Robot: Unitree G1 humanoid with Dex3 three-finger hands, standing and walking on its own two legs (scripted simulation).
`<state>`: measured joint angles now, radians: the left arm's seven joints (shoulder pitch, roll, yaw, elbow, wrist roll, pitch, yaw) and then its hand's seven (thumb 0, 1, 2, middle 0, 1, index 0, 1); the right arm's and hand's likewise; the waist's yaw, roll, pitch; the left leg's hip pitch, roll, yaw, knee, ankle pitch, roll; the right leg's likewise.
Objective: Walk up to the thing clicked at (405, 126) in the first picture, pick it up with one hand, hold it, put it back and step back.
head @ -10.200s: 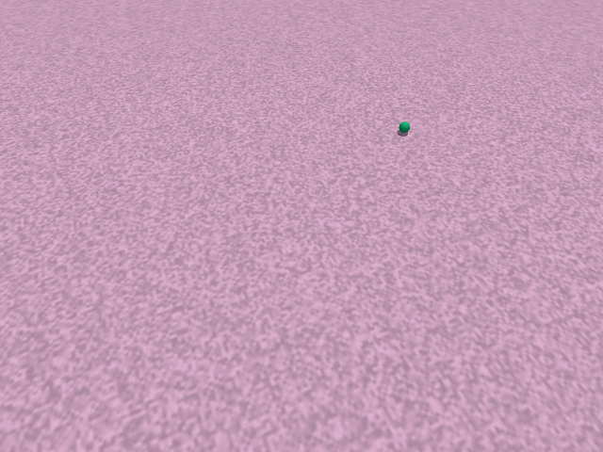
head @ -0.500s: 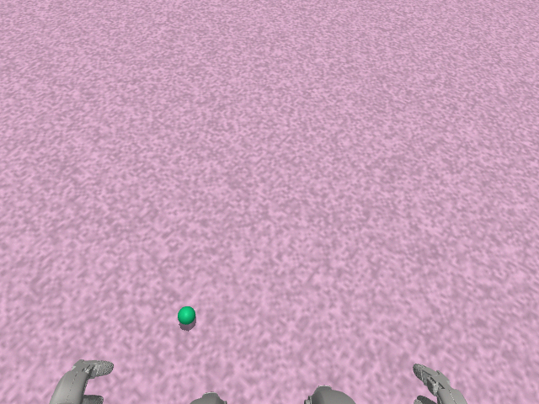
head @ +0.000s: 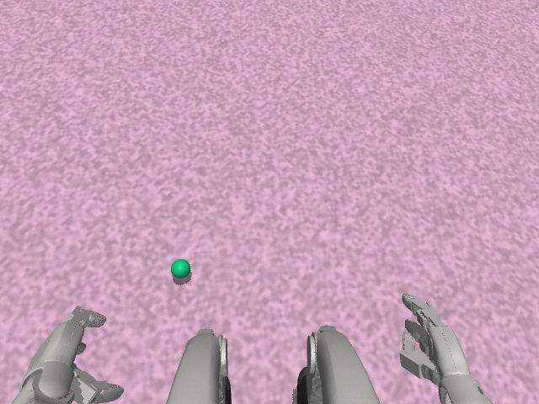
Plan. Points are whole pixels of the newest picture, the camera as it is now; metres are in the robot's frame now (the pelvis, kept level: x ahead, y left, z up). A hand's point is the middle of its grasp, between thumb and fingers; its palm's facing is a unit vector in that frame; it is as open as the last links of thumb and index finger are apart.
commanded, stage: rise first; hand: left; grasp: from above
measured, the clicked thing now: (180, 268) +0.46 +0.25 -0.60
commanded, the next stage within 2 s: approach in 1.84 s
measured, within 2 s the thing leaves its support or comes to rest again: neither
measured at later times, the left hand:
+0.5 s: hand (130, 299) +0.32 +0.30 -0.34, palm faces -0.48 -0.26 -0.84, open 13.9 cm
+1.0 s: hand (142, 280) +0.39 +0.30 -0.42, palm faces -0.46 -0.03 -0.89, open 14.1 cm
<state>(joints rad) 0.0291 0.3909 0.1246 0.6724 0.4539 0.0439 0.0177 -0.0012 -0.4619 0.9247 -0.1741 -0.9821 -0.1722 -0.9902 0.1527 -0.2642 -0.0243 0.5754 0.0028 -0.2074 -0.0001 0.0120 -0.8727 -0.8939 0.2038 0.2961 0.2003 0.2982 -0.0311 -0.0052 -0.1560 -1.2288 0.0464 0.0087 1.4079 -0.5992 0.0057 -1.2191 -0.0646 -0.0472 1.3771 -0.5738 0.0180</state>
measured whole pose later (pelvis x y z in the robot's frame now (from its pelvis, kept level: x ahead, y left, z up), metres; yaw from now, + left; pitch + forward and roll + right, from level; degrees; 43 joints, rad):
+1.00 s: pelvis -0.06 +0.01 -0.27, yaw -5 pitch +33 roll -7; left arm -0.84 0.78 0.15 1.31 1.26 -0.33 0.32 0.00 -0.52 1.00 -0.09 -1.00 -0.09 -1.01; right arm 0.14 -0.28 -0.01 0.76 -0.12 -0.02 0.12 0.01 -0.91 -0.91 0.20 0.30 0.20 0.30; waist -0.17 -0.01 -0.06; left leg -2.23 0.04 -0.08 2.31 -0.68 0.03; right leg -2.17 -0.07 -0.07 2.22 -0.64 0.02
